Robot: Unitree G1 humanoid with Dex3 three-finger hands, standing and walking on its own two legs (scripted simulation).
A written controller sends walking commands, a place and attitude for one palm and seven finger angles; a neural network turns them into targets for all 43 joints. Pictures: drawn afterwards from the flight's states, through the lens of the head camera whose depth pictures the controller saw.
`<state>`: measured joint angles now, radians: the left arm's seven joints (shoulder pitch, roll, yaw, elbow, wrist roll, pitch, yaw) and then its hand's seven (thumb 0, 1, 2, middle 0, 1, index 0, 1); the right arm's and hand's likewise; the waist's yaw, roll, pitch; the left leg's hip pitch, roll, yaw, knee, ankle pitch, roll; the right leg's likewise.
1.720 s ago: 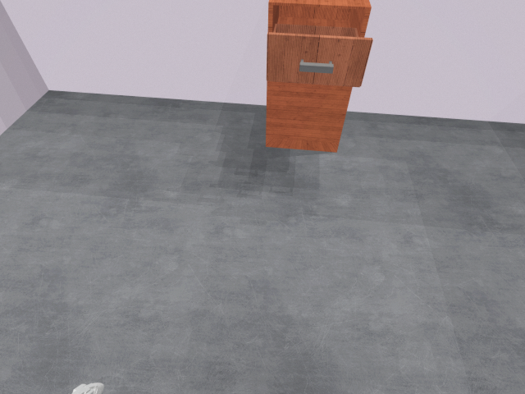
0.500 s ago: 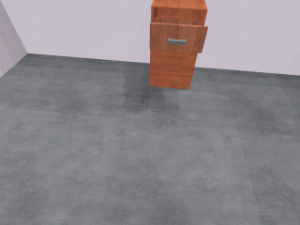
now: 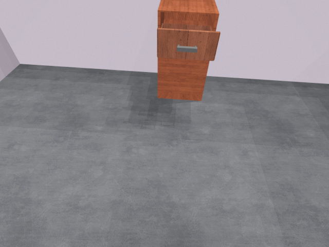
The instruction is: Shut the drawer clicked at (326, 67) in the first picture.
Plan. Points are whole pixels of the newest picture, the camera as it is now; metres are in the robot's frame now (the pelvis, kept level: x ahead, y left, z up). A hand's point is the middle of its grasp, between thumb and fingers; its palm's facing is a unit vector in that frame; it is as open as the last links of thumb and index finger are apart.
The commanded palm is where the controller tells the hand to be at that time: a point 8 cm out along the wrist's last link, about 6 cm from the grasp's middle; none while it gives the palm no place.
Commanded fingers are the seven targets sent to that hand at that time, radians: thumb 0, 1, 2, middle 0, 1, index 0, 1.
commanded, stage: walk to a spot facing it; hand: left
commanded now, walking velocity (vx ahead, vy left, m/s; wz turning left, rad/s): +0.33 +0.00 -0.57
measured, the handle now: (187, 47) +1.24 -0.04 -0.09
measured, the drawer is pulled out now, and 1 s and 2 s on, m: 0.30 0.30 0.30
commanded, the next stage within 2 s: turn to face it in 1.54 s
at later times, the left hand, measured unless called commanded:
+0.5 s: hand out of the picture +0.15 +0.12 -0.16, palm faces -0.15 -0.97 -0.17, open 7.4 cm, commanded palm none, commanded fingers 0.00 0.90 0.90 -0.20 -0.30 -0.20 -0.30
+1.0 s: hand (141, 150) +0.50 +0.13 -0.17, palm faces -0.34 -0.93 -0.14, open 7.4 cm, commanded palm none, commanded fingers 0.00 0.90 0.90 -0.20 -0.30 -0.20 -0.30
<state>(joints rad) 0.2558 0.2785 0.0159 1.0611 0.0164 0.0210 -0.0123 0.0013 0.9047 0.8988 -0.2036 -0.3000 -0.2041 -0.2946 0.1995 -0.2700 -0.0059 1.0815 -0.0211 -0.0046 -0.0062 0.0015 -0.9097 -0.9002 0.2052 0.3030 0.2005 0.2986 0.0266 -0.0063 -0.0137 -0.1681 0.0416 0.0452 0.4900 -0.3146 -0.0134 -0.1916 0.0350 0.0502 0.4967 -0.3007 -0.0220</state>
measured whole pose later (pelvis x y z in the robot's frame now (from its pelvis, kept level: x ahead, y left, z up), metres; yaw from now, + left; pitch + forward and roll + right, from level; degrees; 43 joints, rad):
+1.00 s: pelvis +0.38 -0.02 +0.01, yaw -25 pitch -1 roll -1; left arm 0.24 0.20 0.09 1.01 0.04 0.01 -0.02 0.00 0.91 0.90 -0.20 -0.30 -0.20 -0.29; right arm 0.35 -0.17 -0.05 1.05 -0.01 -0.09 -0.03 -0.02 -0.95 -0.90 0.20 0.30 0.20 0.30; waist 0.01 -0.05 0.01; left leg -0.13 0.01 0.27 0.36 -0.23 0.09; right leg -0.65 -0.10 -0.01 1.16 -0.12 0.01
